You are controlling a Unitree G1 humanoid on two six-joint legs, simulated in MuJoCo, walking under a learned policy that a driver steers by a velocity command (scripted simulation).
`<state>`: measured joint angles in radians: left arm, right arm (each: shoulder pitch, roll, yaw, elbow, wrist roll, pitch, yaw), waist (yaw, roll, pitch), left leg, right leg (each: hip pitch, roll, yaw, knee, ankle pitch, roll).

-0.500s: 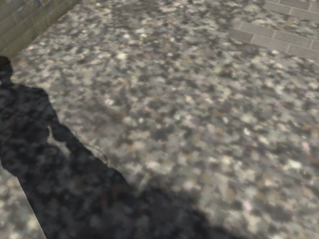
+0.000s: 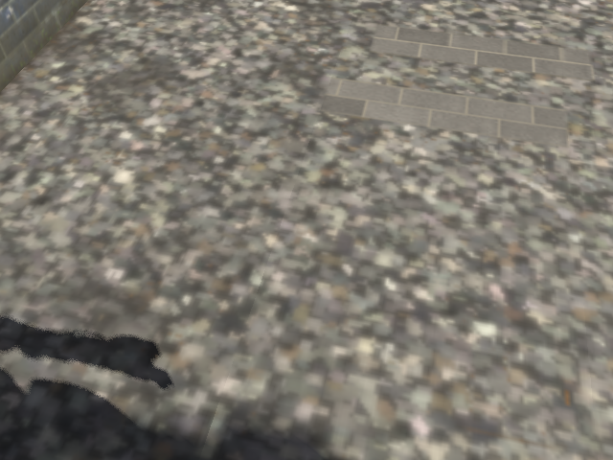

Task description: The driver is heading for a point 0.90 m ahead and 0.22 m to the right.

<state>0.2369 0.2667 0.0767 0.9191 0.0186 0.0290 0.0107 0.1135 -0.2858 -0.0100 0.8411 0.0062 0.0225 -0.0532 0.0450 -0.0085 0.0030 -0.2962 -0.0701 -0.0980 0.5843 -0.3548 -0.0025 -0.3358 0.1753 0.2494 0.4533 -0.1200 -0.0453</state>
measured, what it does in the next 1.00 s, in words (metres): steps on the spot, turning right: left foot, then right foot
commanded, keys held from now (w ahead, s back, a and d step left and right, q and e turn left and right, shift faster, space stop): e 0.68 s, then no key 0.24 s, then w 0.08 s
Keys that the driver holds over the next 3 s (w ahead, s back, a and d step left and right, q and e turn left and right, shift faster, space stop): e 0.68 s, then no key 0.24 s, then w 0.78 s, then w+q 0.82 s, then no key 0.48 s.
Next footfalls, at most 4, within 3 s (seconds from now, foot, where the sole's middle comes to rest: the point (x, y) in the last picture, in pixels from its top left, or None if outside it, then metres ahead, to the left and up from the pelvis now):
0.02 left None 0.04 0.11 -0.77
0.56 right None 0.00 -0.08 -0.77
1.16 left None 0.09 0.07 -0.77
1.62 right None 0.31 -0.26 -0.77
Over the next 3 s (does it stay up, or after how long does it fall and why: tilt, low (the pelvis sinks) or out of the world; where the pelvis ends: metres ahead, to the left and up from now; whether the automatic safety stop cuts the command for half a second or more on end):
stays up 0.82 -0.37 0.00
